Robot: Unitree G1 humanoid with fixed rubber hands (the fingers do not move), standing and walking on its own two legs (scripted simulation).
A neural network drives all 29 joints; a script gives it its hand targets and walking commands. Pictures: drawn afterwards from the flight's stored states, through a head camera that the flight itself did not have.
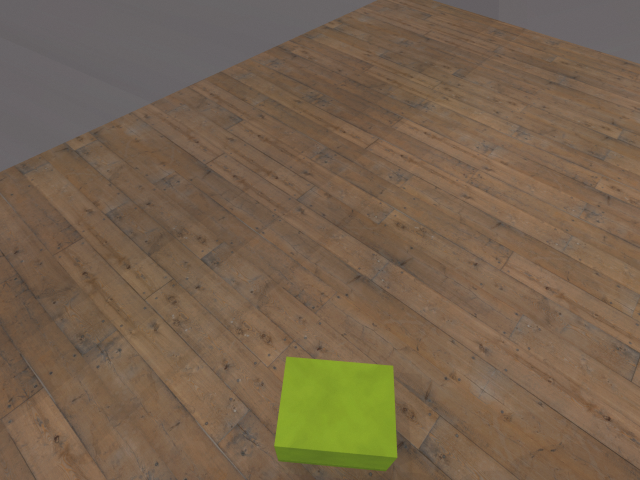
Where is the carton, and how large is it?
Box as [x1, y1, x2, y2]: [274, 357, 396, 470]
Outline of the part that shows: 286,357 274,444 278,460 385,470 396,458 392,366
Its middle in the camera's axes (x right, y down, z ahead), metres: +0.05 +0.49 +1.08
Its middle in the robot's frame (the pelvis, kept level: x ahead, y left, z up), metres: +0.39 -0.08 -0.68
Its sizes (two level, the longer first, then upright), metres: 0.298 0.226 0.184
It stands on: the floor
